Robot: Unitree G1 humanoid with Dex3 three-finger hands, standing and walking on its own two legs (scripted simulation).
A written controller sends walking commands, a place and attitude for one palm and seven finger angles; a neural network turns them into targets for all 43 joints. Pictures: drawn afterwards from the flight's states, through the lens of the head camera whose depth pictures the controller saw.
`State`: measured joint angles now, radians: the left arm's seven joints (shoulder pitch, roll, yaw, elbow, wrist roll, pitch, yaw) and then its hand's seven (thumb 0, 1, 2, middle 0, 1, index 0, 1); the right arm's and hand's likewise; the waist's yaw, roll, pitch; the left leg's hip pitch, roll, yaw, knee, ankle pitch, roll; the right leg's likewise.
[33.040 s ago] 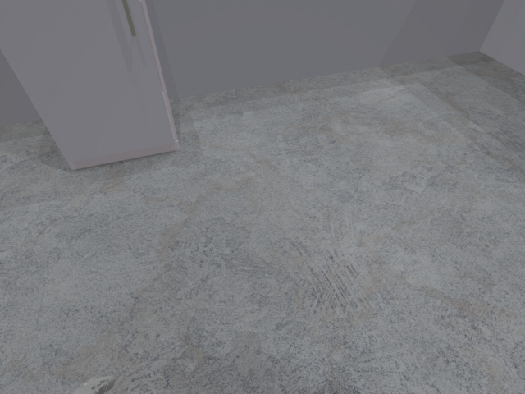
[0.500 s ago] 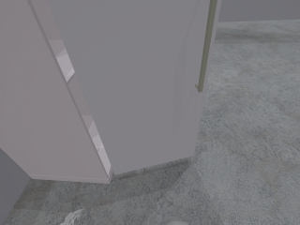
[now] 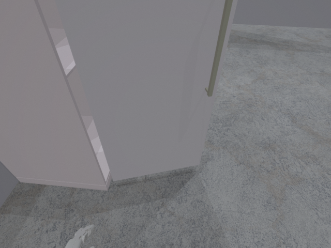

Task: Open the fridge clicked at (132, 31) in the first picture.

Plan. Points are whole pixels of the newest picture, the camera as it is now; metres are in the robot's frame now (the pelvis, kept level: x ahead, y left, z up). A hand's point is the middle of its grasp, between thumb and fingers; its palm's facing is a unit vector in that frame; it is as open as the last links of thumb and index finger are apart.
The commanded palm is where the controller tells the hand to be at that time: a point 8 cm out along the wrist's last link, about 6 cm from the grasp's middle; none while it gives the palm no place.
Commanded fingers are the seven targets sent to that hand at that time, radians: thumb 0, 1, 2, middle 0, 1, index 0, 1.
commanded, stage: stop stepping back and stand still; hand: right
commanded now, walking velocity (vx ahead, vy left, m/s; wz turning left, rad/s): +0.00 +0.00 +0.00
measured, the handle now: (218, 39) +0.77 -0.17 +0.20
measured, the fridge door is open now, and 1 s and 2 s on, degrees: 71 71 71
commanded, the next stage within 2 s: let the arm hang, fingers relaxed in 0.06 s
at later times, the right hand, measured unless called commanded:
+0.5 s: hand out of the picture +0.07 -0.19 -0.16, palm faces +0.01 +0.98 -0.18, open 7.1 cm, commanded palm none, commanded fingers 0.00 -0.90 -0.90 0.20 0.30 0.20 0.30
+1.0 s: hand out of the picture +0.05 -0.20 -0.15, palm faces +0.04 +0.98 -0.21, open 7.3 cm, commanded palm none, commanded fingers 0.00 -0.90 -0.90 0.20 0.30 0.20 0.30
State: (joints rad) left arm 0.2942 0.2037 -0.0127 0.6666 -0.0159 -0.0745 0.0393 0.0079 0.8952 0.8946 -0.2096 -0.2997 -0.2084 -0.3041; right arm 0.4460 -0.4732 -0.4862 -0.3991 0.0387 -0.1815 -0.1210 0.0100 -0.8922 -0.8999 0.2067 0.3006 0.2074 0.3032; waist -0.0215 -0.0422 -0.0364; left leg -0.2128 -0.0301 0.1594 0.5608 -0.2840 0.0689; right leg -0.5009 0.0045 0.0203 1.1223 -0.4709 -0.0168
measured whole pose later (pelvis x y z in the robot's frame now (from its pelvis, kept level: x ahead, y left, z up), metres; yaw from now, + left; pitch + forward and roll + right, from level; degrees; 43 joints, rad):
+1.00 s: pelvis +0.03 -0.02 +0.02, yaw -2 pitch -1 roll -1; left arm 0.30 0.17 -0.01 1.05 0.02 -0.01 0.02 0.01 0.92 0.89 -0.20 -0.30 -0.20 -0.30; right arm 0.27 -0.16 0.01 1.06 -0.02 0.00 -0.03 0.01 -0.93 -0.90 0.20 0.30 0.20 0.30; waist 0.00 -0.01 0.00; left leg -0.20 0.01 -0.02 0.47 -0.26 -0.01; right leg -0.15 0.03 -0.04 0.43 -0.27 -0.04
